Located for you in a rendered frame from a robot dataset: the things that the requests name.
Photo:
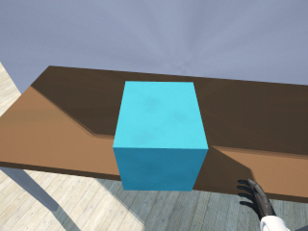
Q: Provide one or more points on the right robot forearm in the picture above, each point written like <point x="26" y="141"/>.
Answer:
<point x="273" y="223"/>

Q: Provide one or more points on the table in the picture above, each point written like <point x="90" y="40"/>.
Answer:
<point x="65" y="123"/>

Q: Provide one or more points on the carton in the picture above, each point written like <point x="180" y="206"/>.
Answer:
<point x="160" y="143"/>

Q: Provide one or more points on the robot right hand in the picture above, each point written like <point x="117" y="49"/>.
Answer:
<point x="261" y="204"/>

